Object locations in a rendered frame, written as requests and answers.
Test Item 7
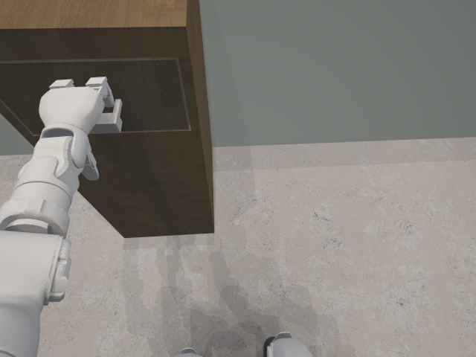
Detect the robot left forearm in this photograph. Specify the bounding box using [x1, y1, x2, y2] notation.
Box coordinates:
[0, 123, 89, 239]

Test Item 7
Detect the handle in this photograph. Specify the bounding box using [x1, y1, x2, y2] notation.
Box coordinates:
[89, 99, 123, 134]

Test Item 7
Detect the left robot hand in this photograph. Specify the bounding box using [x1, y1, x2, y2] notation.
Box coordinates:
[39, 77, 115, 181]

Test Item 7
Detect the robot right thigh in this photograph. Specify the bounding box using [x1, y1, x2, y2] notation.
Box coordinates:
[267, 338, 313, 357]

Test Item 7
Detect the robot left shin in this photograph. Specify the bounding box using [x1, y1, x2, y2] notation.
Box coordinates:
[180, 348, 199, 356]

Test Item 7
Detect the cabinet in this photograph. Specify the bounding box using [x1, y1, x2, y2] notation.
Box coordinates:
[0, 0, 214, 238]

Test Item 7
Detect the drawer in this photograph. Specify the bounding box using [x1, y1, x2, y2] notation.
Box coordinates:
[0, 57, 190, 135]

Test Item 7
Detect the robot left upper arm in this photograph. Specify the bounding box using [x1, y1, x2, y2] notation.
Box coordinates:
[0, 231, 72, 357]

